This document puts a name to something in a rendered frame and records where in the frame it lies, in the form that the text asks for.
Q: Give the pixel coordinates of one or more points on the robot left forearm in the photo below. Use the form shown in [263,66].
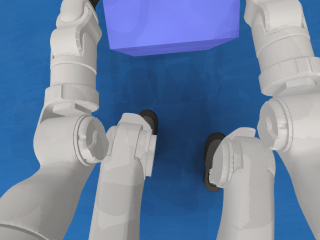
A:
[73,62]

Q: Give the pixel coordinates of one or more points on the right robot upper arm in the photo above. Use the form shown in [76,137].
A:
[290,125]

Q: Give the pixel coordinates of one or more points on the left robot upper arm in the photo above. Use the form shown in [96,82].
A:
[42,206]

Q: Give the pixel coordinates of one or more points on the carton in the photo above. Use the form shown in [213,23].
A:
[154,27]

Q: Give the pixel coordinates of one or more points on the robot right forearm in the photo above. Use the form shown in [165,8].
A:
[282,45]

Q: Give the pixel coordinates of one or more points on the robot left shin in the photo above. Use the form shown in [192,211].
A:
[127,118]

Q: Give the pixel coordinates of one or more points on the robot right shin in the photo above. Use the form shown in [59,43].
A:
[244,132]

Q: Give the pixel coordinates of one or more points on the robot shin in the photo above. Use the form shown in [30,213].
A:
[127,118]
[244,132]

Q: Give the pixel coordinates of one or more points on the robot left hand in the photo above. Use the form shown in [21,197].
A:
[94,3]

